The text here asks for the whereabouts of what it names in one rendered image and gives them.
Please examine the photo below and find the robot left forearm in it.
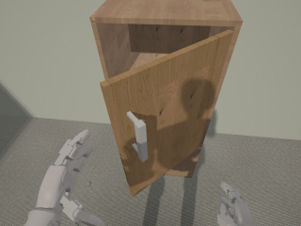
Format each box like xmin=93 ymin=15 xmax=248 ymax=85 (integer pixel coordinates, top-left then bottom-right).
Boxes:
xmin=23 ymin=208 xmax=62 ymax=226

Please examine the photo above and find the handle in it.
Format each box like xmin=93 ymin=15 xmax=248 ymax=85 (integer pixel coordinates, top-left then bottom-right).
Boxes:
xmin=126 ymin=111 xmax=149 ymax=162

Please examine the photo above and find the cupboard door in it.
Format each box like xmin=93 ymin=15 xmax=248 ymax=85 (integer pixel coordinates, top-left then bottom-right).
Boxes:
xmin=100 ymin=30 xmax=234 ymax=197

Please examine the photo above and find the right robot hand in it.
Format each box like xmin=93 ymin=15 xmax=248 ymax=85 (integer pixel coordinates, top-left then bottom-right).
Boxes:
xmin=217 ymin=181 xmax=256 ymax=226

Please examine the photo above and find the left robot hand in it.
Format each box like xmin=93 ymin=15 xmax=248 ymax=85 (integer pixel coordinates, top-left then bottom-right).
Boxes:
xmin=36 ymin=129 xmax=105 ymax=226

